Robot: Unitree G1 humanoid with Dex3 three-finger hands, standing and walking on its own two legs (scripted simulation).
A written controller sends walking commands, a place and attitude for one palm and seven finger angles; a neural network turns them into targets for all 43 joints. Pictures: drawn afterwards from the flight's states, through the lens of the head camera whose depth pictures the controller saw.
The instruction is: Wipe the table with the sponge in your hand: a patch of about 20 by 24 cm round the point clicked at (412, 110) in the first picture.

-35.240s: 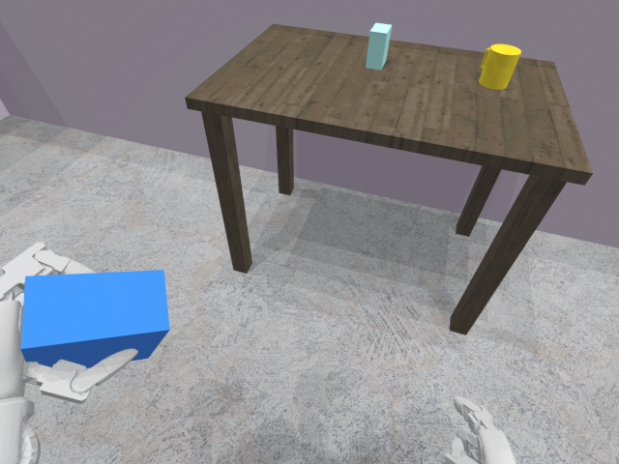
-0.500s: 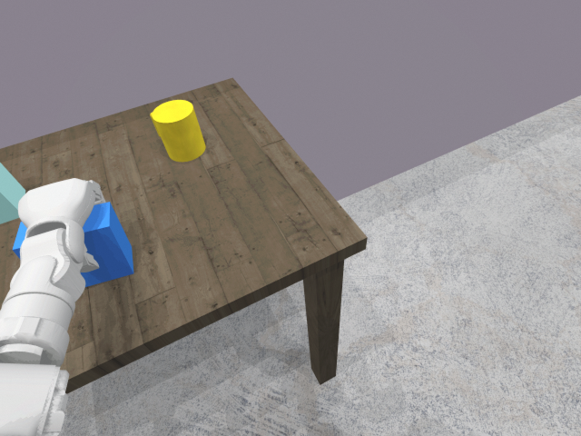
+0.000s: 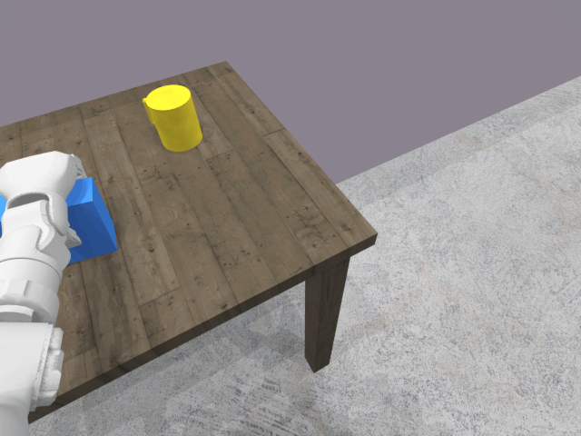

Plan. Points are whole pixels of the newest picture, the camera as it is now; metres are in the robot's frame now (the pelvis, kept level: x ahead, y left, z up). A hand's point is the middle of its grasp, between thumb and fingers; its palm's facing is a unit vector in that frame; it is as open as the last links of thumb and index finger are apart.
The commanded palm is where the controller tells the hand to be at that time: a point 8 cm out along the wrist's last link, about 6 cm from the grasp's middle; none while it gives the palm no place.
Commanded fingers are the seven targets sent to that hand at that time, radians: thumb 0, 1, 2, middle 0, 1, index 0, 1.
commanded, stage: slide back across to the first lane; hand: left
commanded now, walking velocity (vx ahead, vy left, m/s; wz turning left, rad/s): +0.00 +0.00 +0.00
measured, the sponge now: (66, 232) +0.40 +0.35 +0.05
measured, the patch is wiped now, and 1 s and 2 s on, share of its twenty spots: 1.00 1.00 1.00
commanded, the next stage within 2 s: wipe back along the first lane in 0.58 s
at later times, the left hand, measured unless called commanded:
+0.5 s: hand (18, 215) +0.40 +0.39 +0.09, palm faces -0.04 -0.04 -1.00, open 9.8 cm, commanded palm +0.36 +0.39 +0.13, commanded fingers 0.00 0.10 1.30 -1.20 -1.60 -1.20 -1.60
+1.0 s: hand (0, 234) +0.37 +0.40 +0.09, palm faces -0.03 -0.02 -1.00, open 9.8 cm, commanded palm +0.33 +0.38 +0.12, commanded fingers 0.00 0.10 1.30 -1.20 -1.60 -1.20 -1.60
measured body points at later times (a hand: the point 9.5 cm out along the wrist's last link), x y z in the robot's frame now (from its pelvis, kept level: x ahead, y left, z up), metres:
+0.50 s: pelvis +0.03 +0.06 +0.01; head +0.05 +0.05 +0.46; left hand +0.40 +0.39 +0.15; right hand +0.16 -0.20 -0.11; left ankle +0.00 +0.13 -0.73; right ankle +0.01 -0.07 -0.73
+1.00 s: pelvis +0.03 +0.06 +0.01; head +0.05 +0.04 +0.46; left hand +0.37 +0.40 +0.14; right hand +0.19 -0.18 -0.11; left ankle +0.00 +0.13 -0.73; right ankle +0.01 -0.07 -0.73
